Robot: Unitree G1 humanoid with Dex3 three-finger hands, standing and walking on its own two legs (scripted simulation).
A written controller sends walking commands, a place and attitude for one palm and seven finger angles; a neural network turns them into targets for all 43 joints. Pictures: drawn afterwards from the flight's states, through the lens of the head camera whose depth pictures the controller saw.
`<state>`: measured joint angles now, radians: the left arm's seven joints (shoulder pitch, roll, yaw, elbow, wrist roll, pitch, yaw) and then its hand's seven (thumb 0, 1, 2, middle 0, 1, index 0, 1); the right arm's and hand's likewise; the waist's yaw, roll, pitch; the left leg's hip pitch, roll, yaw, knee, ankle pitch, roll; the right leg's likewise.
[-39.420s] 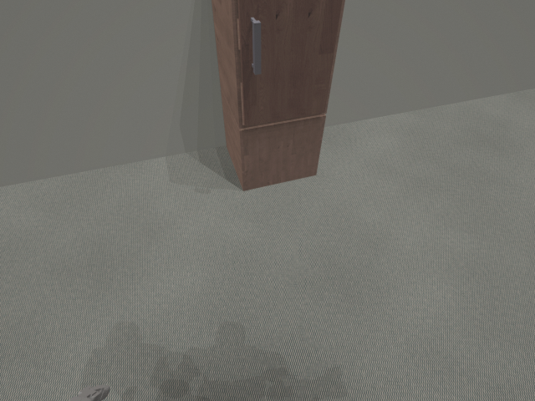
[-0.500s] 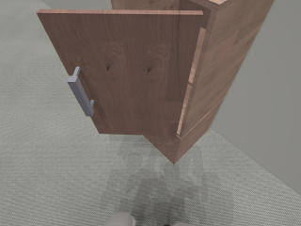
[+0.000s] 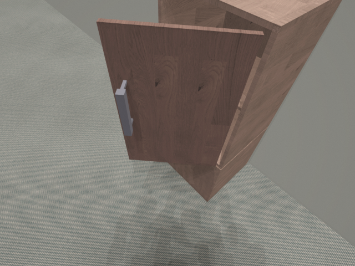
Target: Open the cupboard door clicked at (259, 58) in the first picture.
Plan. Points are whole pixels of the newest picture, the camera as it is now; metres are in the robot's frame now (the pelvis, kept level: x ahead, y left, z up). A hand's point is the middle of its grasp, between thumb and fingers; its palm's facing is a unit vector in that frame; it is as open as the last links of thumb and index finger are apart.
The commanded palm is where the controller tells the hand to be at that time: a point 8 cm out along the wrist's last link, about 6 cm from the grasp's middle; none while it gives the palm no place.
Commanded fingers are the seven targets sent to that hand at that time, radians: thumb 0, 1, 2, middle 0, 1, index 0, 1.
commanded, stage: come to a stop and stand still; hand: left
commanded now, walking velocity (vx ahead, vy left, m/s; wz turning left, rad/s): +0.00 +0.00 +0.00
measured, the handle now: (126, 109) +0.53 +0.21 +0.00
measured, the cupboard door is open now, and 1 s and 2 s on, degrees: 44 44 44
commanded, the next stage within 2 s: look again from close up in 0.62 s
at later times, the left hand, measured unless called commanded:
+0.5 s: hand out of the picture -0.04 +0.13 -0.18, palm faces +0.03 -0.98 -0.17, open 7.3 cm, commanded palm none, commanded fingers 0.00 0.90 0.90 -0.20 -0.30 -0.20 -0.30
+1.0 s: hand out of the picture -0.02 +0.16 -0.18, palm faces +0.02 -0.98 -0.20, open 7.4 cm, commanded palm none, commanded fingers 0.00 0.90 0.90 -0.20 -0.30 -0.20 -0.30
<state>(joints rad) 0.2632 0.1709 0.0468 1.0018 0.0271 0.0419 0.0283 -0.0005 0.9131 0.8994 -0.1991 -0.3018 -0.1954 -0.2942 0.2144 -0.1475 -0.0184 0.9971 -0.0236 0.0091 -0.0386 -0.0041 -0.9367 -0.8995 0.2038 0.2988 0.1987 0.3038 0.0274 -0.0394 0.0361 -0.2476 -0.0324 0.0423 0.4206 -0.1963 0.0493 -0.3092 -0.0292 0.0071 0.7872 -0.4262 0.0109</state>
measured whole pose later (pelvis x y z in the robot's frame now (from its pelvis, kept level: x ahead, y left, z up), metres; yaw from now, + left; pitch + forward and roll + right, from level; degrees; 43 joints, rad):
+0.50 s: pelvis -0.04 -0.03 +0.00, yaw +0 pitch -2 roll +0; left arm 0.30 0.13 0.00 1.08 0.01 0.00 0.03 0.00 0.92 0.90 -0.20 -0.30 -0.20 -0.29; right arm 0.30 -0.13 0.00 1.14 -0.01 0.02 -0.02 0.01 -0.91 -0.90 0.20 0.30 0.20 0.30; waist -0.01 -0.01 0.05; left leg -0.26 0.02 0.02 0.43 -0.14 -0.01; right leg -0.13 0.02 -0.03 0.47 -0.31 -0.03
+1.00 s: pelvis -0.02 -0.01 -0.01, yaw +0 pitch -2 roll -1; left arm 0.31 0.13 0.00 1.06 0.02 -0.02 0.05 0.00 0.91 0.90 -0.20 -0.30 -0.20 -0.29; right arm 0.28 -0.17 0.00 1.06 -0.01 -0.01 -0.03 0.02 -0.95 -0.90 0.20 0.30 0.20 0.30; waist -0.01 0.02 0.02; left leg -0.30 0.00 0.03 0.57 -0.25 0.03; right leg -0.14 0.00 -0.01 0.53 -0.37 0.00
